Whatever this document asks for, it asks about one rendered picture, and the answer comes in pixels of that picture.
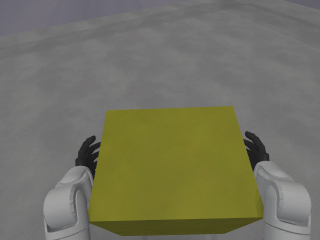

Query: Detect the carton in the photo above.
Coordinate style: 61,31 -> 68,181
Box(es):
88,106 -> 264,236

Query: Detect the robot left forearm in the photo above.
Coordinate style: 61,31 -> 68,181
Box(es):
43,166 -> 94,240

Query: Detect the left robot hand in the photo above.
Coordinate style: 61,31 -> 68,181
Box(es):
75,135 -> 101,180

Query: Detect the robot right forearm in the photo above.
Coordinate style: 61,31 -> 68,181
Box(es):
253,161 -> 312,240

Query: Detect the right robot hand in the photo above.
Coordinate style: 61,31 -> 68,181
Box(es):
243,131 -> 270,172

